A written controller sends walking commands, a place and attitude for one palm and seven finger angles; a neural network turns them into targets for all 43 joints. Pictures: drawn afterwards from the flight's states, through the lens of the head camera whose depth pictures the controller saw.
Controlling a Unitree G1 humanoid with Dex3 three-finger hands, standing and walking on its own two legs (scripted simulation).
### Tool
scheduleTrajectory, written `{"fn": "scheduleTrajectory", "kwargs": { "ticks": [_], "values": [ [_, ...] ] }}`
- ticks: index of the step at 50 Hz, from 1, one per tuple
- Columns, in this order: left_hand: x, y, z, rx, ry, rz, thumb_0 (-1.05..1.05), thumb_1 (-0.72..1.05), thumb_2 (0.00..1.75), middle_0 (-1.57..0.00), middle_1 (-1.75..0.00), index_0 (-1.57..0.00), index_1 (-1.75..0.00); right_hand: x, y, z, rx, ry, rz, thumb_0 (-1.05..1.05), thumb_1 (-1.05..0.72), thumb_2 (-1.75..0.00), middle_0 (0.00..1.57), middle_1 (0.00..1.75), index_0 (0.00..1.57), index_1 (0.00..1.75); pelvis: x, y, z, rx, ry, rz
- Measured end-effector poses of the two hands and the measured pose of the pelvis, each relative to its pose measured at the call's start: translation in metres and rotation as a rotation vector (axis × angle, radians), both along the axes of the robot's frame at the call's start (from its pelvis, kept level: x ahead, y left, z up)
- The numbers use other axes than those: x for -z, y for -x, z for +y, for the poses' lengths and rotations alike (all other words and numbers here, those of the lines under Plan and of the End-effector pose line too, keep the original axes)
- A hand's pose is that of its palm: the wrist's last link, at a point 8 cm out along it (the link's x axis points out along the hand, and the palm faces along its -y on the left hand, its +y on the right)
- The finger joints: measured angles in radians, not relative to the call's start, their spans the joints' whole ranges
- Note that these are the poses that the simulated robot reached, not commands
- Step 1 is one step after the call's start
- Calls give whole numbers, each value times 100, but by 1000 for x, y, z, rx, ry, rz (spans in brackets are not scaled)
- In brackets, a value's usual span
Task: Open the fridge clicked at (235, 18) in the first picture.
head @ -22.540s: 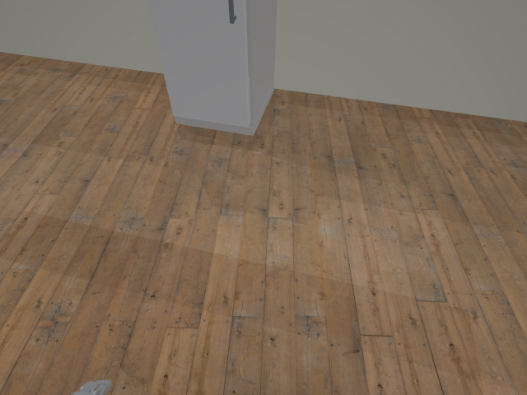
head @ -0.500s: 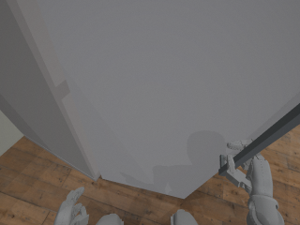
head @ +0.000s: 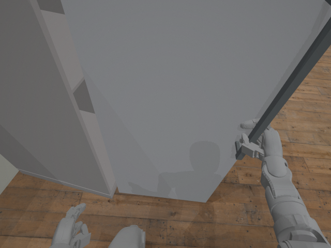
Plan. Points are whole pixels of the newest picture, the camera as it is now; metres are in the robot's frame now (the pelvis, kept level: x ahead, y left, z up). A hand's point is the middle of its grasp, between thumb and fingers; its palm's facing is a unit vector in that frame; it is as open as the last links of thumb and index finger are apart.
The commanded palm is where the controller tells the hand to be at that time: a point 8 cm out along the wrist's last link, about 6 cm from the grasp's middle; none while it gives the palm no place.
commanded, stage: stop walking and hold the door back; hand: right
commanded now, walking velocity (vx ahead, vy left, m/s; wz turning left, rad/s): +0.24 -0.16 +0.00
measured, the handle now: (270, 103) +0.42 -0.21 +0.15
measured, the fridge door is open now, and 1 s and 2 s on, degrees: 81 74 75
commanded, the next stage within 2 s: loosen the grip on the handle in 1.32 s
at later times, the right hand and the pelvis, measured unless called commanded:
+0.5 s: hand (244, 129) +0.42 -0.19 +0.04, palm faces +0.25 +0.94 -0.24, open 5.7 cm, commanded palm +0.39 -0.26 +0.03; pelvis -0.01 +0.02 +0.01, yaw +2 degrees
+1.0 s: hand (245, 131) +0.42 -0.20 +0.04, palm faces +0.07 +0.97 -0.22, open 5.5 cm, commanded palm +0.39 -0.27 +0.03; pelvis +0.00 -0.03 -0.01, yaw +6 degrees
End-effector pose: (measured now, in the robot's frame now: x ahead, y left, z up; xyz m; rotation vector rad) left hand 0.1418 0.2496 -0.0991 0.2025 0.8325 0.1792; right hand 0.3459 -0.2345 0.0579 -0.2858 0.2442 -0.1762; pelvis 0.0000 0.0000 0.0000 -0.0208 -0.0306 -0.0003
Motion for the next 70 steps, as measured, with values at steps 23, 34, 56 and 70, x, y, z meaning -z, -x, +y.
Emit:
{"fn": "scheduleTrajectory", "kwargs": {
  "ticks": [23,34,56,70],
  "values": [
    [11,127,95,-158,-111,263,1,90,90,-20,-30,-20,-30,-5,-40,1,150,-52,88,-1,-65,-79,37,131,45,140,-6,13,31,-29,66,5],
    [-11,89,32,-179,-125,136,1,90,90,-20,-30,-20,-30,1,-58,-8,-4,-124,-67,4,-67,-78,40,137,45,140,4,5,-11,-76,-5,30],
    [4,100,-15,-199,-74,157,1,90,90,-21,-30,-20,-30,3,-43,-12,-88,-81,-69,-1,-68,-78,40,135,45,140,6,12,-34,-114,-34,51],
    [10,150,13,-244,-107,251,1,90,90,-21,-30,-20,-30,0,-37,-7,-38,-71,3,-2,-68,-82,37,135,45,140,5,27,-24,-108,-29,55]
  ]
}}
